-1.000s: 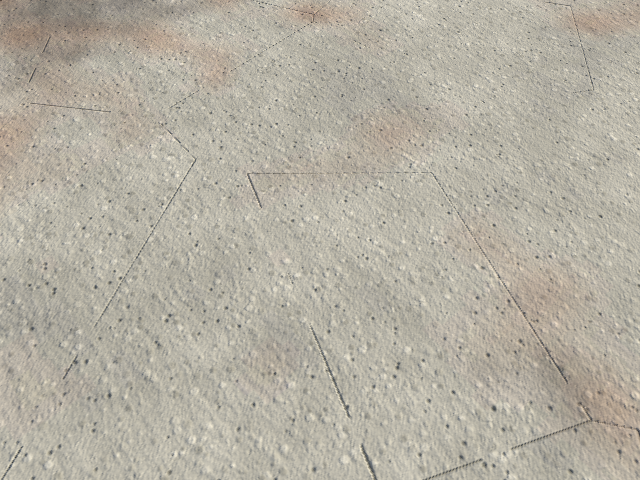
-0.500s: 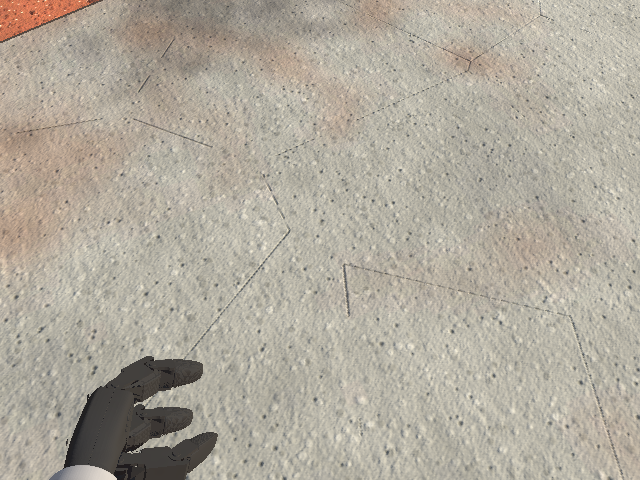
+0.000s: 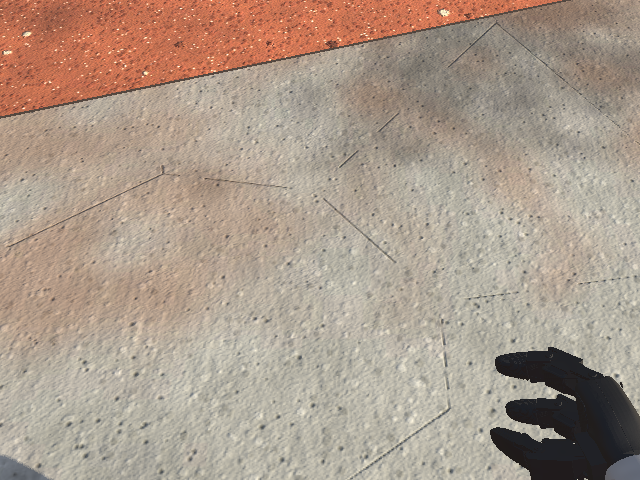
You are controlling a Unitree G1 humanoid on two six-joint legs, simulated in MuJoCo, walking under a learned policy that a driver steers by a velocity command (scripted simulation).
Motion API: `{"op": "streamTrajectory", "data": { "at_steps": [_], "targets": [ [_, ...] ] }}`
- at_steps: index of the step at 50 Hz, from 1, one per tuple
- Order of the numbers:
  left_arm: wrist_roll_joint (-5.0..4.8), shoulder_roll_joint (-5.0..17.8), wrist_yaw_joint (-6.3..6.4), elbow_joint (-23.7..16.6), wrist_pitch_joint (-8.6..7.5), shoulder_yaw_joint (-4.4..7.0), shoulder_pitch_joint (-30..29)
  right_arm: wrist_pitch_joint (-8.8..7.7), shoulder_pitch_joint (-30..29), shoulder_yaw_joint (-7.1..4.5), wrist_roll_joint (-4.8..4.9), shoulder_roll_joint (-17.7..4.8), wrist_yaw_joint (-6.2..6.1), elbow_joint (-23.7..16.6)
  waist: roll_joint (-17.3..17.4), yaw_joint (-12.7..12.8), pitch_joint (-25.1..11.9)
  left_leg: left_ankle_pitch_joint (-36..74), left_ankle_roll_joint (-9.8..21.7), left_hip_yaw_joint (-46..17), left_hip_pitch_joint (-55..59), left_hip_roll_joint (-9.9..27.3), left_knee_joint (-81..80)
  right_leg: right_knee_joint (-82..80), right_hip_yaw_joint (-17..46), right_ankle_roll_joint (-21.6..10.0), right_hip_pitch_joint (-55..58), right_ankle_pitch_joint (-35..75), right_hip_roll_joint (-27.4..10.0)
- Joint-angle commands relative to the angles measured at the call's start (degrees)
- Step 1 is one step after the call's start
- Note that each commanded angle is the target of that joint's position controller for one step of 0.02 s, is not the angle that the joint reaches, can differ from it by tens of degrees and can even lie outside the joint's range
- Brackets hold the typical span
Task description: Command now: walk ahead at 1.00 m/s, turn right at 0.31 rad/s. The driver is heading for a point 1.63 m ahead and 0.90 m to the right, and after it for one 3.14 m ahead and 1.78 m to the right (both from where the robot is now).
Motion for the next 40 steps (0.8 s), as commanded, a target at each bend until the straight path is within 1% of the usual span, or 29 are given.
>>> {"op": "streamTrajectory", "data": {
  "at_steps": [1, 2, 3, 4, 5, 7, 9, 12, 13, 15, 17, 18, 19, 20, 21, 22, 23, 24, 25, 26, 27, 28, 29, 30, 31, 34, 36, 38, 40],
  "targets": [
    [-1.04, 2.4, 0.16, -8.2, -0.54, 0.41, -0.7, -0.4, 31.0, -6.86, -2.74, -18.0, -3.2, 5.4, 10.2, -13.7, -22.8, -26.2, 3.6, -32.6, 60.6, 23.8, -2.6, 54.7, 3.3, -5.9, -44.6, 0.4, 0.1],
    [-2.28, 7.7, 0.49, -9.3, -0.26, 1.61, -2.9, 0.14, 31.7, -7.01, -0.88, -16.5, -2.98, 4.7, 8.7, -15.2, -27.3, -31.9, 4.7, -47.7, 57.5, 27.4, -12.8, 63.1, 8.0, -7.3, -49.5, 1.1, 1.2],
    [-1.82, 9.4, 0.55, -10.3, 0.05, 2.28, -10.1, -0.01, 26.9, -6.24, -0.07, -12.3, -2.89, 5.9, 3.6, -13.4, -14.9, -29.5, 3.3, -37.3, 48.2, 23.0, -14.6, 61.4, 8.2, -7.5, -53.1, 8.9, -1.9],
    [-1.27, 7.3, 0.01, -10.5, 0.15, 1.66, -12.2, -0.53, 24.3, -5.76, 0.43, -9.4, -2.7, 6.8, 2.2, -11.6, -7.3, -21.2, 2.8, -29.6, 39.3, 21.0, -16.5, 57.9, 7.5, -7.1, -52.8, 11.9, -3.7],
    [-0.79, 6.2, -0.48, -9.7, 0.85, 1.58, -12.4, -0.99, 22.8, -5.58, 0.41, -7.9, -2.66, 7.3, 1.4, -9.6, -4.3, -15.0, 1.7, -23.8, 33.6, 18.7, -18.4, 56.1, 7.7, -6.5, -50.5, 12.5, -5.0],
    [0.43, 4.1, -1.41, -9.1, 3.05, 1.57, -10.4, -1.94, 23.0, -5.07, 1.5, -5.8, -2.73, 8.9, 3.3, -6.2, -1.5, -10.4, 0.7, -15.6, 26.4, 17.1, -21.8, 54.5, 7.5, -5.4, -47.2, 12.4, -6.6],
    [0.77, 3.1, -2.04, -10.9, 4.54, 1.74, -15.3, -2.98, 23.6, -4.95, 2.75, -4.8, -2.53, 10.7, 2.4, -5.3, 2.1, -3.5, -0.7, -8.3, 25.7, 15.9, -24.2, 52.7, 6.9, -4.9, -51.5, 14.1, -7.9],
    [0.56, 2.1, -2.97, -14.2, 4.8, 1.19, -23.2, -3.66, 24.1, -4.65, 2.45, -3.8, -2.48, 12.2, 2.8, -5.1, 4.9, 9.2, -3.1, 4.1, 24.2, 11.5, -25.9, 46.3, 3.3, -5.0, -53.5, 23.9, -6.9],
    [0.18, 2.0, -3.17, -14.6, 4.79, 1.03, -24.4, -3.74, 24.1, -4.64, 2.26, -4.0, -2.53, 12.5, 2.1, -4.9, 4.9, 13.4, -3.9, 7.5, 24.4, 10.3, -25.7, 43.7, 2.0, -5.4, -52.8, 27.1, -5.9],
    [0.31, 2.7, -3.96, -16.7, 4.47, 0.53, -28.8, -3.96, 24.7, -4.87, 2.4, -5.8, -2.84, 13.0, 1.1, -4.7, 6.7, 21.6, -5.2, 11.6, 24.9, 10.5, -26.4, 33.6, -1.5, -6.9, -49.6, 31.7, -5.1],
    [0.57, 3.6, -4.54, -17.7, 4.2, 0.39, -32.6, -3.81, 26.7, -5.02, 2.54, -7.8, -3.64, 13.7, -0.4, -5.6, 7.2, 34.4, -6.7, 14.4, 28.5, 10.0, -25.5, 25.1, -6.7, -8.8, -44.7, 34.6, -1.3],
    [-0.33, 5.0, -4.53, -16.0, 4.48, 0.83, -30.3, -3.72, 27.1, -5.02, 2.49, -8.8, -4.36, 13.2, 0.5, -5.3, 2.1, 52.8, -7.5, 15.2, 32.1, 9.1, -21.5, 25.3, -9.3, -9.4, -38.3, 34.1, 3.1],
    [0.17, 5.1, -4.47, -16.7, 4.3, 0.75, -28.7, -3.21, 28.1, -5.64, 2.64, -12.3, -4.87, 13.1, 3.4, -3.2, 2.8, 64.6, -8.3, 15.3, 34.2, 11.5, -15.1, 23.9, -9.9, -10.4, -37.4, 30.3, 4.0],
    [0.41, 6.9, -4.1, -15.8, 4.47, 1.17, -24.2, -2.14, 27.4, -6.29, 2.12, -14.2, -5.64, 12.9, 5.2, -0.2, 0.8, 72.7, -8.7, 14.4, 36.4, 13.7, -8.1, 23.1, -9.8, -11.6, -33.4, 25.1, 5.4],
    [0.69, 9.2, -3.36, -13.4, 4.46, 2.31, -14.7, -0.96, 24.9, -6.77, 1.64, -15.3, -5.87, 12.4, 6.1, 5.0, -3.0, 72.9, -7.9, 13.4, 34.6, 14.8, 3.1, 23.1, -8.2, -13.1, -24.0, 22.6, 6.3],
    [0.44, 12.5, -2.3, -9.2, 4.39, 4.16, -1.9, 0.34, 21.3, -7.1, 0.9, -15.7, -5.64, 10.8, 4.8, 10.4, -8.8, 64.5, -6.6, 11.4, 29.7, 14.6, 20.0, 21.0, -4.6, -14.9, -10.9, 18.0, 7.1],
    [-0.13, 15.0, -0.87, -7.7, 4.35, 5.71, 0.6, 0.78, 20.6, -6.64, 0.74, -12.5, -4.48, 11.1, -2.8, 9.8, -7.6, 23.4, -6.4, 11.6, 19.3, 6.6, 43.4, 16.5, 1.7, -17.0, -3.4, 15.6, 5.0],
    [-0.15, 20.0, -0.45, -8.3, 5.12, 6.73, -5.1, -0.4, 22.3, -4.14, -0.27, -3.6, -3.79, 7.0, -16.7, 0.6, -4.6, -23.8, -8.2, 6.8, -4.2, -2.4, 64.7, 19.8, 20.4, -21.2, 4.2, 31.0, -3.7],
    [0.45, 23.1, -0.36, -11.3, 5.55, 7.64, -7.3, -1.97, 23.0, -3.5, 1.29, -5.4, -3.54, 1.2, -15.0, -0.6, -16.5, -22.8, -8.3, -5.3, -16.3, -2.5, 68.3, 4.0, 45.0, -30.5, 13.6, 11.5, -11.3],
    [0.5, 19.1, 0.14, -12.4, 5.48, 7.18, -8.9, -3.3, 18.8, -3.49, 0.89, -8.4, -3.5, 1.2, -4.4, -0.4, -10.0, -18.3, -7.7, -7.8, -19.6, 0.9, 62.7, -5.7, 49.9, -27.8, 7.5, 0.6, -13.2],
    [0.42, 15.4, 0.43, -11.6, 5.21, 6.25, -10.9, -3.61, 17.6, -3.61, 0.94, -9.2, -3.4, 1.6, 2.2, -3.5, -2.8, -14.4, -7.8, -7.8, -17.2, 3.5, 55.4, -7.4, 46.0, -24.6, -2.5, 1.4, -11.8],
    [0.13, 14.0, 0.57, -11.3, 4.49, 5.72, -12.2, -2.94, 16.7, -3.31, 0.06, -8.4, -3.53, 1.5, 4.4, -6.0, 0.3, -14.7, -8.6, -7.8, -13.4, 5.1, 50.8, -7.1, 41.2, -23.1, -10.8, 7.4, -9.4],
    [0.03, 13.2, 0.85, -11.9, 3.54, 5.32, -13.6, -1.51, 17.6, -3.09, -0.75, -8.0, -3.54, 1.8, 5.8, -8.0, 1.7, -15.0, -9.7, -7.8, -9.1, 6.5, 47.0, -7.5, 36.4, -22.3, -17.7, 11.0, -7.1],
    [-0.17, 12.0, 0.85, -11.9, 2.75, 4.77, -14.2, 0.0, 17.8, -2.82, -1.13, -7.3, -3.41, 1.9, 5.8, -9.3, 2.9, -15.7, -10.8, -7.3, -6.1, 7.7, 43.3, -8.3, 32.9, -21.8, -23.9, 12.9, -4.9],
    [-0.34, 12.0, 0.66, -12.1, 1.99, 4.66, -14.4, 0.96, 16.6, -2.58, -1.15, -6.6, -3.2, 1.0, 5.0, -9.5, 3.4, -15.7, -11.6, -6.2, -3.7, 8.3, 38.2, -9.1, 29.9, -21.4, -28.2, 14.5, -3.0],
    [-0.42, 12.7, 0.39, -12.5, 1.01, 5.06, -13.9, 1.35, 6.2, -1.41, 0.12, -4.4, -2.15, -3.5, 1.6, -6.6, 5.4, -1.6, -12.2, -2.9, 1.5, 7.7, 20.2, -10.3, 23.5, -18.8, -34.0, 22.5, 2.2],
    [-0.84, 13.6, -0.06, -12.2, 1.09, 5.63, -12.0, 1.16, 2.8, -0.97, 1.26, -3.7, -1.8, -4.4, -1.3, -3.7, 3.4, 8.1, -11.3, -1.7, 5.2, 5.1, 10.1, -8.8, 22.6, -16.2, -30.6, 29.8, 3.4],
    [-1.07, 14.3, -0.24, -12.0, 1.19, 6.05, -10.3, 0.93, 1.0, -1.19, 1.83, -4.7, -1.9, -5.2, -3.6, -1.7, 1.6, 11.1, -10.3, -2.0, 6.9, 3.3, 4.6, -6.8, 24.4, -14.7, -24.5, 35.8, 1.8],
    [-0.91, 14.9, 0.25, -12.4, 1.35, 6.35, -10.9, 0.59, 1.9, -1.79, 1.85, -6.6, -2.28, -5.3, -4.5, -2.4, 0.4, 9.3, -9.6, -3.5, 10.8, 2.1, -1.4, -3.0, 26.2, -12.7, -19.6, 39.4, 0.7]
  ]
}}
Velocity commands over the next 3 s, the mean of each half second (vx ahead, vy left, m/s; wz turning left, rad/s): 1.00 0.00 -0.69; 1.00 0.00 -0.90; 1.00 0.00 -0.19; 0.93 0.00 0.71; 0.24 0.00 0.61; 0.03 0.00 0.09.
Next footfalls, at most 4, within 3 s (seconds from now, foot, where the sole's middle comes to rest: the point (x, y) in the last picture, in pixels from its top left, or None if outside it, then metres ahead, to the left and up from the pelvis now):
0.46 right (430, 418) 0.59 -0.12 -0.75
0.88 left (457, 250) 1.04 -0.19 -0.75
1.32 right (637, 243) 1.11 -0.64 -0.75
1.78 left None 1.49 -0.91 -0.75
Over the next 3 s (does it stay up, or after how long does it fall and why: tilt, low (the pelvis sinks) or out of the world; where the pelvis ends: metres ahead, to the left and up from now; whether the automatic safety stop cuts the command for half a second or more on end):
stays up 1.67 -1.08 0.02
